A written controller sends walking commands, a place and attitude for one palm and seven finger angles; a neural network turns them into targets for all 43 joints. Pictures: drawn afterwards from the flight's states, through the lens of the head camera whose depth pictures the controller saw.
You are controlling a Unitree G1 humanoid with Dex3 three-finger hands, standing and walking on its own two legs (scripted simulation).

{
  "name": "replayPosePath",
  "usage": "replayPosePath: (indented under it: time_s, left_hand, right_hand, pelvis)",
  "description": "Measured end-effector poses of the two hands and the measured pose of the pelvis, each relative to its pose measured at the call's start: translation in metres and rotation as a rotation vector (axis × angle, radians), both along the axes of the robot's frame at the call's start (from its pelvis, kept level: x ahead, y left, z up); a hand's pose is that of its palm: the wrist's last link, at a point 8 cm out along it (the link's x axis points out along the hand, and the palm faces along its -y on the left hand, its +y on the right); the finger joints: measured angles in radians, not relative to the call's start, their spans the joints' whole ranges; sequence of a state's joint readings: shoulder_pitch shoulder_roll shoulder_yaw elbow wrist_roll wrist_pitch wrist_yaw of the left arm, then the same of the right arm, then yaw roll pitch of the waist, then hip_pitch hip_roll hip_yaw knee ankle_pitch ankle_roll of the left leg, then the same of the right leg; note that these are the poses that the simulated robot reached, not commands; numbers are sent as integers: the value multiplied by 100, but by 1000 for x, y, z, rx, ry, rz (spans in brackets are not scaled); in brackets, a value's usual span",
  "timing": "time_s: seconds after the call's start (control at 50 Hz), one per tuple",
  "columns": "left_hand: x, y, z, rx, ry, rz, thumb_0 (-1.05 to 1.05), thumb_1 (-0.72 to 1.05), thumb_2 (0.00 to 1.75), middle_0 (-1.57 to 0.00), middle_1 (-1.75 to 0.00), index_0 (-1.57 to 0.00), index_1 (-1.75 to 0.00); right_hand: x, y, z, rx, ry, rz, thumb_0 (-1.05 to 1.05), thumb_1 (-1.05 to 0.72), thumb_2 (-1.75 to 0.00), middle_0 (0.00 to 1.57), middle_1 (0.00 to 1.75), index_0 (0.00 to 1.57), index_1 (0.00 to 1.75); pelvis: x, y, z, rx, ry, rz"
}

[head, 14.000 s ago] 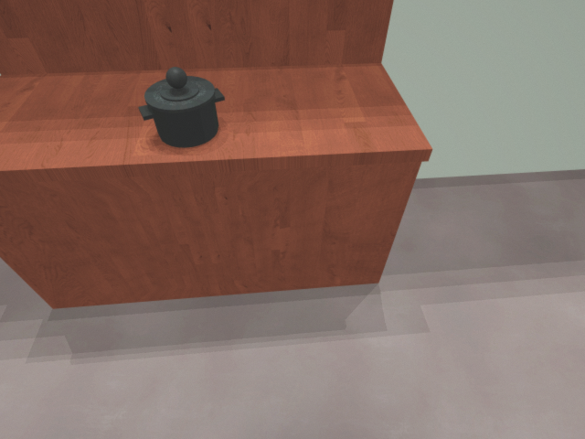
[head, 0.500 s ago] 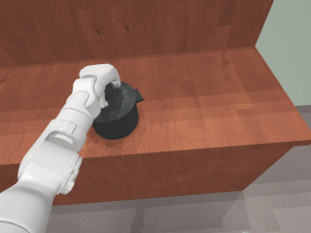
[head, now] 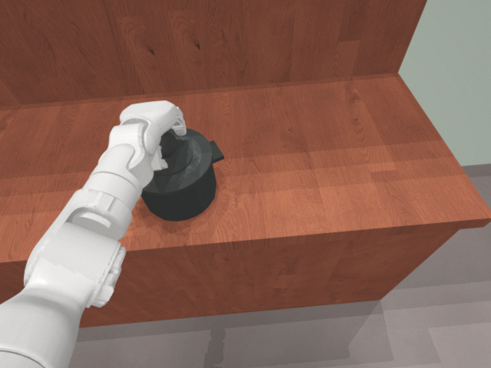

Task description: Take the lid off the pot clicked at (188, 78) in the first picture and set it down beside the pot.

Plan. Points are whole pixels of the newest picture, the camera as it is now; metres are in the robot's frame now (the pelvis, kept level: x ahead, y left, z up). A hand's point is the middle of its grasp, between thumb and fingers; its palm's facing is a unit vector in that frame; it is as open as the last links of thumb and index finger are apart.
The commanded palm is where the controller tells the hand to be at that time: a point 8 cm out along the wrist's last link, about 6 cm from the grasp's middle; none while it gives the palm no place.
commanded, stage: close the fingers and squeeze the knob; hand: left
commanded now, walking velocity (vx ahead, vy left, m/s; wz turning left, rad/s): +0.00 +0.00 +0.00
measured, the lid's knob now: (163, 144) +0.50 +0.14 +0.08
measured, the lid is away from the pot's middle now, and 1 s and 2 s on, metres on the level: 0.00 0.01 0.01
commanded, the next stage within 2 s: lift the lid straight up in 1.58 s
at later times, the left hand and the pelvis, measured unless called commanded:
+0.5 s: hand (158, 147) +0.48 +0.14 +0.09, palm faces -0.37 -0.04 -0.93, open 8.5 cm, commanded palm +0.48 +0.14 +0.16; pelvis +0.00 +0.00 +0.00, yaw +0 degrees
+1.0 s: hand (162, 149) +0.47 +0.13 +0.09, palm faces -0.35 -0.04 -0.93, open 7.2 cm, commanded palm +0.47 +0.13 +0.16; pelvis +0.00 +0.00 +0.00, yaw +0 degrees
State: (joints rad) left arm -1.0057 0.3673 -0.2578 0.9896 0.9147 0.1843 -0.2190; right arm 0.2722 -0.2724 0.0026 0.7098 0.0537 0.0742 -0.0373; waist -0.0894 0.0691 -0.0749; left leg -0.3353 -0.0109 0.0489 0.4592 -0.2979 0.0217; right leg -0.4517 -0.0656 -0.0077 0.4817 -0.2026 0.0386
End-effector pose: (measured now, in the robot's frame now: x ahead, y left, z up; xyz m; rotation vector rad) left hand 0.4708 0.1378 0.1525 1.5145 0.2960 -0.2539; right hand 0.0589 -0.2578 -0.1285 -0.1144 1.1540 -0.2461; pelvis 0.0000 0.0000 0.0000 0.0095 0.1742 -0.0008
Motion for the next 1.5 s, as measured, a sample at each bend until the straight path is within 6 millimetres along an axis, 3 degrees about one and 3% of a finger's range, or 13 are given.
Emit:
replayPosePath:
  time_s: [0.26,0.6,1.06,1.5]
  left_hand:
    - [7,3,-6,6,23,22,0,-4,108,-60,-74,-59,-75]
    - [9,4,-8,7,28,3,1,12,95,-65,-95,-65,-95]
    - [0,-7,-4,9,6,3,3,33,54,-79,-99,-71,-95]
    - [-8,2,-4,-12,7,12,2,33,55,-80,-100,-70,-96]
  right_hand:
    - [-4,0,0,-12,9,-6,1,-90,-89,20,30,20,30]
    - [-14,0,-1,-11,46,-18,1,-90,-89,20,30,20,30]
    - [5,1,-2,10,-13,11,1,-90,-89,20,30,20,30]
    - [-1,-5,2,-14,-20,-2,1,-90,-89,20,30,20,30]
  pelvis:
    - [-1,1,-1,0,13,0]
    - [4,2,0,-4,19,0]
    - [1,-1,0,1,3,4]
    - [-3,-3,1,-1,-13,0]
